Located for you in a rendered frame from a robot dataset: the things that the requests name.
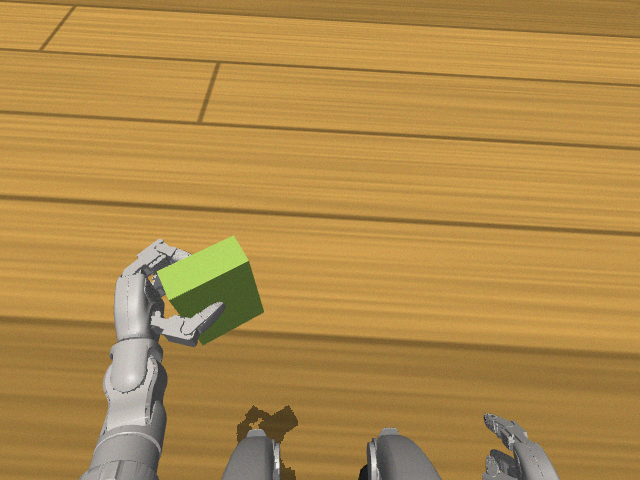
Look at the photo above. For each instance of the left robot hand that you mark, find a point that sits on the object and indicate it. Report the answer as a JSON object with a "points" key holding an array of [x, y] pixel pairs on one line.
{"points": [[138, 304]]}

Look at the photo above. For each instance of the left robot arm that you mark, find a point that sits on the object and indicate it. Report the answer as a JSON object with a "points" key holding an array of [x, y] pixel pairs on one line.
{"points": [[130, 443]]}

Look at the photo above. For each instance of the carton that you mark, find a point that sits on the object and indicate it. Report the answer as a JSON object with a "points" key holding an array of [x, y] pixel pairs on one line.
{"points": [[219, 273]]}

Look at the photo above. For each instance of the right robot hand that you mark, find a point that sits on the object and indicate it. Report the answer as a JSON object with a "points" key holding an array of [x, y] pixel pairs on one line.
{"points": [[530, 461]]}

